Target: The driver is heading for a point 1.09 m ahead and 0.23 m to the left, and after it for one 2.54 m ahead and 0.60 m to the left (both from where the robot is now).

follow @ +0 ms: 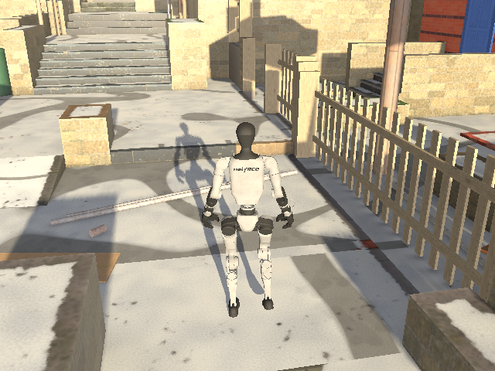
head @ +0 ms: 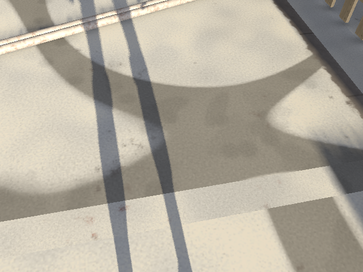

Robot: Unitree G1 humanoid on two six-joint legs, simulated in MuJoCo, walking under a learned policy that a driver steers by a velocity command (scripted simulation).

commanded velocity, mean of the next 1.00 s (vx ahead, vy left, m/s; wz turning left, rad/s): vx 0.50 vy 0.00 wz -0.03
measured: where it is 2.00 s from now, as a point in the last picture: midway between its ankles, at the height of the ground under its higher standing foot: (181, 165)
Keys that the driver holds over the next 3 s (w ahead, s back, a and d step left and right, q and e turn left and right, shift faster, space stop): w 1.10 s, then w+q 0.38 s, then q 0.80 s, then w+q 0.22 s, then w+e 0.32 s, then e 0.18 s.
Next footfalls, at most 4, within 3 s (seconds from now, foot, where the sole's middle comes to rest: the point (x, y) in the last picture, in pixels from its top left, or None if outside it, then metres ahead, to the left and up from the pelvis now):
0.32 right None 0.33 -0.15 -0.78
0.86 left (158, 241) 0.61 0.09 -0.78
1.36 right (215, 181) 0.88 -0.15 -0.78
1.82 left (149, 157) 1.01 0.14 -0.78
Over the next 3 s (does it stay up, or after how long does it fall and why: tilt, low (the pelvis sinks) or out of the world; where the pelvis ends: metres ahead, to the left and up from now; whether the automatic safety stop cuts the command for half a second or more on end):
stays up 1.05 0.16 0.00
